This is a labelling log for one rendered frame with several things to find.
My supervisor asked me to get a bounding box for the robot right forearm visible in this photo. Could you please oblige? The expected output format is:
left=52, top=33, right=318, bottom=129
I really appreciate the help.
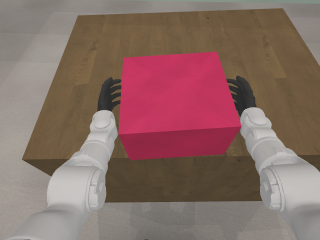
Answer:
left=240, top=107, right=320, bottom=176

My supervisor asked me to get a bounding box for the robot right upper arm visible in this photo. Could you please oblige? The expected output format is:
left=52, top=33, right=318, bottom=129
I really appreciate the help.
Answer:
left=260, top=162, right=320, bottom=240

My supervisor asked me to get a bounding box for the robot right hand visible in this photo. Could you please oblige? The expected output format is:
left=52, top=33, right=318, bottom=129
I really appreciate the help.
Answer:
left=226, top=75, right=257, bottom=117

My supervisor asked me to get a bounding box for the robot left hand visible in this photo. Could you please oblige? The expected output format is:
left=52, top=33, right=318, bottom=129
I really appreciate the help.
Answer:
left=97, top=77, right=122, bottom=112

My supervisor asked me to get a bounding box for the robot left forearm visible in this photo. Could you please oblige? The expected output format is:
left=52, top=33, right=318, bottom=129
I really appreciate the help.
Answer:
left=47, top=110, right=118, bottom=204

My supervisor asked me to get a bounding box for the carton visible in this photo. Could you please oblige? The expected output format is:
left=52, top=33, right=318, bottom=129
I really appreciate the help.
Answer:
left=118, top=51, right=242, bottom=160

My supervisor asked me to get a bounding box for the robot left upper arm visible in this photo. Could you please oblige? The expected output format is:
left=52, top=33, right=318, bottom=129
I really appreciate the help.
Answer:
left=3, top=165, right=107, bottom=240

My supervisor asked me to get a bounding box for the pedestal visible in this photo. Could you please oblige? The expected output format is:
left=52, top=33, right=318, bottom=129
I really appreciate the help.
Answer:
left=22, top=8, right=320, bottom=203

